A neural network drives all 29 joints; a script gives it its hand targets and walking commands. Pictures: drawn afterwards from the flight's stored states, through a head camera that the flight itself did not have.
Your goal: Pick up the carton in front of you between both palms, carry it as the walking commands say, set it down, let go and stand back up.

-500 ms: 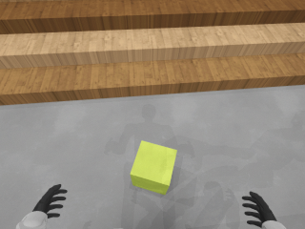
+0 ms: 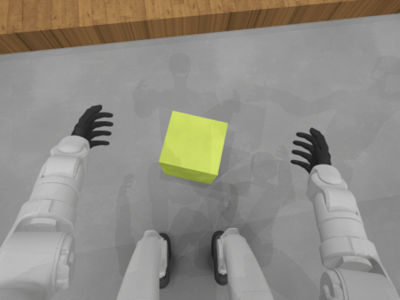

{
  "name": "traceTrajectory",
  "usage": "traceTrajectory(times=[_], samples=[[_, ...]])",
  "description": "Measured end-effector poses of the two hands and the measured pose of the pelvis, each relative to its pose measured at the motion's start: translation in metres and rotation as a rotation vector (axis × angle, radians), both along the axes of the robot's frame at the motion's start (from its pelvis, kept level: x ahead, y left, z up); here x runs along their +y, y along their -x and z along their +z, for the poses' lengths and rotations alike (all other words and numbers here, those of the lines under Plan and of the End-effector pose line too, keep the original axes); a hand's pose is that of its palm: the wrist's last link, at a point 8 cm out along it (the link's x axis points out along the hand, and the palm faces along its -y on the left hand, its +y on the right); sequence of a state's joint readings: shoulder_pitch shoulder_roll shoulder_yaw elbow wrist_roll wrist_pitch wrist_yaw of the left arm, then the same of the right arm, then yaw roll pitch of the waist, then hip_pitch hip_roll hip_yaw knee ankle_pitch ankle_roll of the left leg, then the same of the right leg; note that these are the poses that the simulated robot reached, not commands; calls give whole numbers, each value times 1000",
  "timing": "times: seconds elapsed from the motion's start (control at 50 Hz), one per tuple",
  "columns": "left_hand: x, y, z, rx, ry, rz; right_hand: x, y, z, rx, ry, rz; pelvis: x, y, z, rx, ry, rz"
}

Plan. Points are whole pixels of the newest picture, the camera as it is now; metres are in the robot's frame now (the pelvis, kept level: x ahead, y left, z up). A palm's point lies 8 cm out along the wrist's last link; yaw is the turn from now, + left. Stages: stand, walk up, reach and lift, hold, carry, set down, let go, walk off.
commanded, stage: reach and lift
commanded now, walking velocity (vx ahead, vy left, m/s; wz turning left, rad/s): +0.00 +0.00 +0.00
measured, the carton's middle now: (193, 151) +0.53 -0.02 -0.57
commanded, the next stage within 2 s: none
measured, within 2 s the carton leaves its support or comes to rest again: neither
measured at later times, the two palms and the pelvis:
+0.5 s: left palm (121, 82) +0.59 +0.16 -0.14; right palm (277, 118) +0.49 -0.21 -0.14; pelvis -0.01 +0.01 -0.04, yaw +0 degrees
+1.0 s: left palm (140, 127) +0.56 +0.16 -0.38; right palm (253, 148) +0.48 -0.21 -0.37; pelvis -0.03 +0.00 -0.22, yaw -3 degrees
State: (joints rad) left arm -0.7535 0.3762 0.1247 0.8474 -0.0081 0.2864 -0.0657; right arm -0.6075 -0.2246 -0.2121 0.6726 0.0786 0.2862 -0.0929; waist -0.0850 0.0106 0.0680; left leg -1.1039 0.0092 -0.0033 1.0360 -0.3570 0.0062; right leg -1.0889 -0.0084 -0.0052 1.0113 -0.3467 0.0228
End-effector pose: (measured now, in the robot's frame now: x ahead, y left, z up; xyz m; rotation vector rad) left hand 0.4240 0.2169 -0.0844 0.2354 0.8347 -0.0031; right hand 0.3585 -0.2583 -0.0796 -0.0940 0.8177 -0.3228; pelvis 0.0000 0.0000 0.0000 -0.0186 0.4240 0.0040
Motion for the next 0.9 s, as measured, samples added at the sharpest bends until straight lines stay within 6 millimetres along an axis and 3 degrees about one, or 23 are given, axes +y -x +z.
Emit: traceTrajectory(times=[0.22, 0.46, 0.54, 0.66, 0.76, 0.9], samples=[[-28, -78, -17, -60, 69, -41, 26, -65, -22, -87, -37, -55, 6, 30, -23, 146, 13, 13], [-54, -156, -46, -147, 115, -89, 45, -130, -55, -174, -61, -82, 12, 14, -36, 319, 21, 13], [-57, -163, -65, -150, 121, -81, 47, -135, -73, -178, -59, -82, 13, 2, -37, 374, 23, 7], [-62, -153, -110, -126, 128, -58, 46, -127, -114, -154, -59, -82, 11, -10, -55, 459, 28, -2], [-66, -145, -163, -111, 125, -44, 45, -123, -164, -131, -65, -86, 8, -8, -93, 507, 32, -6], [-63, -139, -246, -130, 100, -32, 46, -123, -243, -137, -64, -65, 3, 11, -166, 501, 35, -16]])
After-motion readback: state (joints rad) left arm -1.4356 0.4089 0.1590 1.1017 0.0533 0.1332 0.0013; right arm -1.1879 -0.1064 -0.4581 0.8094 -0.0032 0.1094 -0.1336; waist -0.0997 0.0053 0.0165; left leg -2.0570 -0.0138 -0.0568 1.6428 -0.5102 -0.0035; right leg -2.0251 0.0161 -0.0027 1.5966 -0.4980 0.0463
